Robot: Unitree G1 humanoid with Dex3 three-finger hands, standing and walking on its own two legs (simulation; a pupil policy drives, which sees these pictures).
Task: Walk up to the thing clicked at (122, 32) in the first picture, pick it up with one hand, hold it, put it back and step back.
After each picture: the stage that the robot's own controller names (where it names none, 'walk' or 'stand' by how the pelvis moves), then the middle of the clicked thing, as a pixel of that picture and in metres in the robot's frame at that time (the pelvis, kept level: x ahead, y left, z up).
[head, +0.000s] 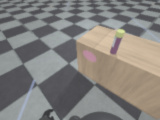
stand; (116, 42) +0.76 -0.19 +0.03
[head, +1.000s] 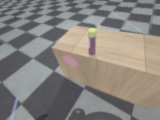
walk; (92, 43) +0.66 +0.08 +0.06
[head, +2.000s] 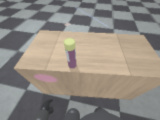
stand; (71, 55) +0.45 +0.19 +0.06
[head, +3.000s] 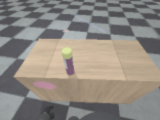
stand; (68, 62) +0.43 +0.21 +0.03
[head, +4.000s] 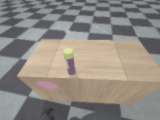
stand; (70, 62) +0.44 +0.20 +0.02
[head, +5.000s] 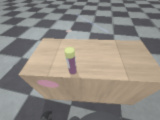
stand; (71, 62) +0.44 +0.20 +0.02
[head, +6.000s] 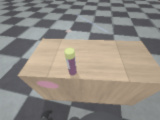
stand; (71, 63) +0.43 +0.19 +0.02
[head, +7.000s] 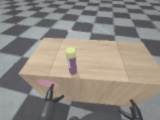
rise first; (72, 62) +0.44 +0.20 +0.03
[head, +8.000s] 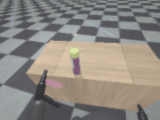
go down; (75, 62) +0.45 +0.19 +0.03
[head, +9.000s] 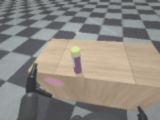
go down; (76, 61) +0.45 +0.18 +0.03
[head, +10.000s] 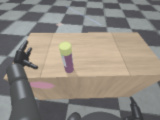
go down; (67, 59) +0.43 +0.18 +0.07
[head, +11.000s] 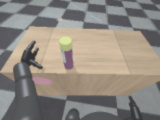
close in; (67, 55) +0.44 +0.18 +0.08
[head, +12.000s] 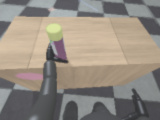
close; (58, 46) +0.46 +0.19 +0.11
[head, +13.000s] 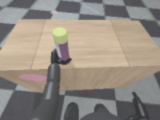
lift; (62, 49) +0.45 +0.18 +0.11
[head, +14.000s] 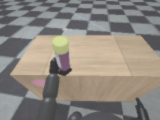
lift; (63, 58) +0.34 +0.18 +0.18
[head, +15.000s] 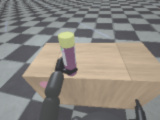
lift; (69, 57) +0.33 +0.15 +0.23
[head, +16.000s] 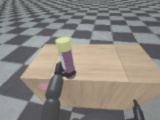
hold; (67, 60) +0.33 +0.17 +0.20
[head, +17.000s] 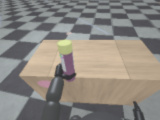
hold; (67, 62) +0.33 +0.17 +0.16
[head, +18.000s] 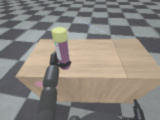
crouch; (62, 51) +0.38 +0.19 +0.20
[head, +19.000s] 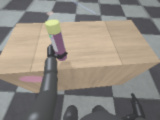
lower; (58, 43) +0.49 +0.19 +0.12
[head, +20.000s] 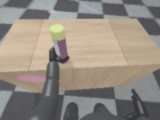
lower; (60, 47) +0.46 +0.18 +0.11
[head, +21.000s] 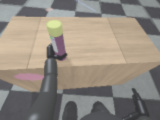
lower; (58, 44) +0.48 +0.19 +0.11
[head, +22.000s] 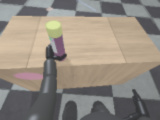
lower; (57, 44) +0.47 +0.19 +0.11
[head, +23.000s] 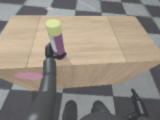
rest; (57, 43) +0.48 +0.19 +0.12
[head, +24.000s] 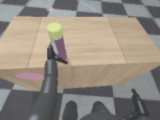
withdraw; (58, 45) +0.47 +0.19 +0.11
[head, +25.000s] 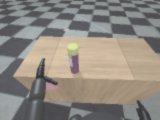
sink last; (73, 60) +0.43 +0.17 +0.07
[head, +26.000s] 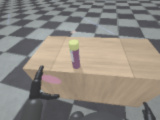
stand; (75, 55) +0.48 +0.19 +0.08
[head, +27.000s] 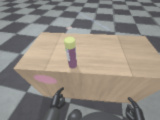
stand; (71, 54) +0.46 +0.19 +0.09
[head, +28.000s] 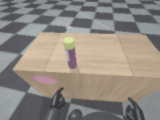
stand; (71, 54) +0.45 +0.19 +0.09
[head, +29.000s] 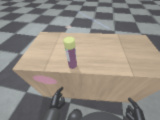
stand; (71, 54) +0.45 +0.19 +0.09
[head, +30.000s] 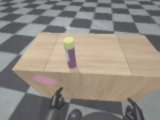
stand; (70, 54) +0.46 +0.19 +0.09
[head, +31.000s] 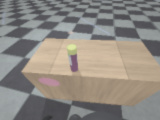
stand; (73, 59) +0.47 +0.19 +0.03
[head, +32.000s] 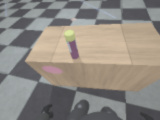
walk; (72, 46) +0.53 +0.22 +0.05
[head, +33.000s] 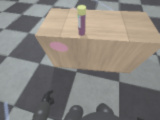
walk; (81, 22) +0.80 +0.16 +0.06
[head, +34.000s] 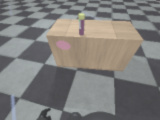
stand; (81, 25) +1.04 +0.22 +0.04
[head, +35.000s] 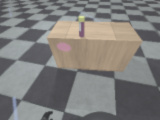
stand; (81, 27) +1.04 +0.21 +0.02
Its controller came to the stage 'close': yes
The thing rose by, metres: 0.20
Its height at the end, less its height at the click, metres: +0.00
